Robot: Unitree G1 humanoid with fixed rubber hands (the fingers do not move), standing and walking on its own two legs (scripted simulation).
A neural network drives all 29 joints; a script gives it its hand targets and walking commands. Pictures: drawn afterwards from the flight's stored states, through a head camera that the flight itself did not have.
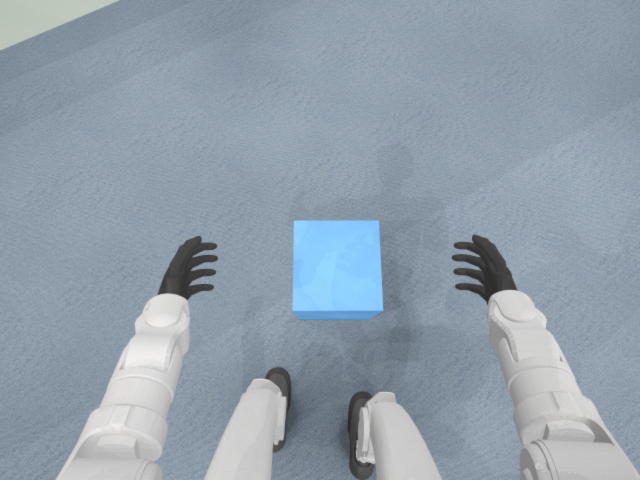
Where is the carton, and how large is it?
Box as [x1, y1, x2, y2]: [293, 220, 382, 319]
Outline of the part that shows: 378,220 294,221 293,311 298,319 368,319 382,310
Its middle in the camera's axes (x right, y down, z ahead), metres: +0.04 +0.08 +1.00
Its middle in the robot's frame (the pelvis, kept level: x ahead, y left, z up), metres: +0.45 -0.02 -0.58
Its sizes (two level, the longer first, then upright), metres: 0.210 0.200 0.250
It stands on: the floor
